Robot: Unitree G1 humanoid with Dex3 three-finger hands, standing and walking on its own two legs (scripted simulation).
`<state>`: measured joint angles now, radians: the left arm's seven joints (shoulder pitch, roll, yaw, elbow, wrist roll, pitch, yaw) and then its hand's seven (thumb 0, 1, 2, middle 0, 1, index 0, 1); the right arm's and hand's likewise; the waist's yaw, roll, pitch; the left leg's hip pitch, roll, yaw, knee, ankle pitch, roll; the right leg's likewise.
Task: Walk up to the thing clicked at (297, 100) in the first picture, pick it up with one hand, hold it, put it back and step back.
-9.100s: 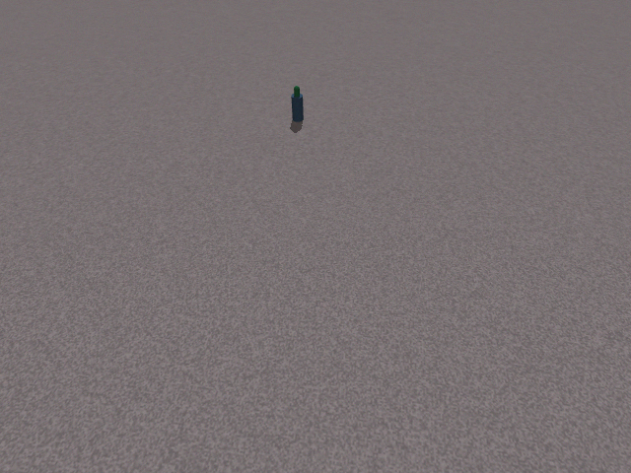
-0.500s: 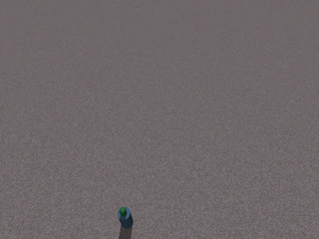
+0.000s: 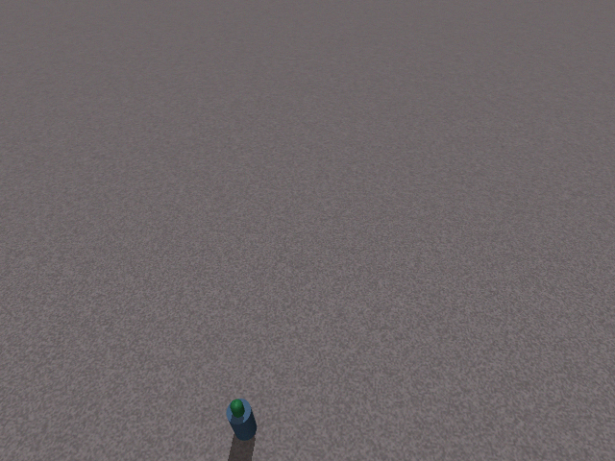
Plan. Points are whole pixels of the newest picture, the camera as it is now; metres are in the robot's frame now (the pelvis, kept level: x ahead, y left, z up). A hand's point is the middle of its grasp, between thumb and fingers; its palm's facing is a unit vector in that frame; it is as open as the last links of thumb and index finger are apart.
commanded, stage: stand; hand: left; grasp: from the side
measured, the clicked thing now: (241, 416) +0.42 +0.21 -0.68
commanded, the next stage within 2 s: go down in 0.40 s
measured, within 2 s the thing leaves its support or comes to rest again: neither
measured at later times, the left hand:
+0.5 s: hand out of the picture +0.07 +0.25 -0.16, palm faces -0.02 -0.94 -0.34, open 7.4 cm
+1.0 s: hand out of the picture +0.15 +0.27 -0.18, palm faces +0.06 -0.94 -0.33, open 15.7 cm
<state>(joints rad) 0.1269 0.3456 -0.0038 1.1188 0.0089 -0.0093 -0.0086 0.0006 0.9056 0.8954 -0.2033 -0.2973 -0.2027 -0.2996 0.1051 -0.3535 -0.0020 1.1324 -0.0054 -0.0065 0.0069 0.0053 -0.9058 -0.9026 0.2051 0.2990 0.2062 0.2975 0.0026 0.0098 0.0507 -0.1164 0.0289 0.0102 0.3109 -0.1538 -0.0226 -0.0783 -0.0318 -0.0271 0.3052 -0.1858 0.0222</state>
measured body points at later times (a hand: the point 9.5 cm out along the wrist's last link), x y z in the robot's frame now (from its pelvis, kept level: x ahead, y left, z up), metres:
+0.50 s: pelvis +0.00 +0.00 +0.00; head +0.01 +0.00 +0.45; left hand +0.07 +0.30 -0.13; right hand +0.07 -0.30 -0.14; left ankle +0.01 +0.13 -0.75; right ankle -0.01 -0.13 -0.75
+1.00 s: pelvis +0.00 +0.00 -0.04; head +0.06 +0.01 +0.40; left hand +0.15 +0.32 -0.16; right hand +0.11 -0.26 -0.15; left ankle +0.01 +0.13 -0.75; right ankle -0.01 -0.13 -0.75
